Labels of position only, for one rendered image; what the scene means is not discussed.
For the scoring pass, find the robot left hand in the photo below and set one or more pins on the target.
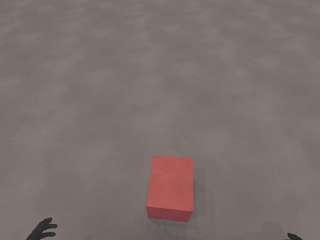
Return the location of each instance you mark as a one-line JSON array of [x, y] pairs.
[[42, 226]]

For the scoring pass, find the carton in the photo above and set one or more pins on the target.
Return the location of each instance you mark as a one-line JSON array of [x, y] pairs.
[[170, 191]]

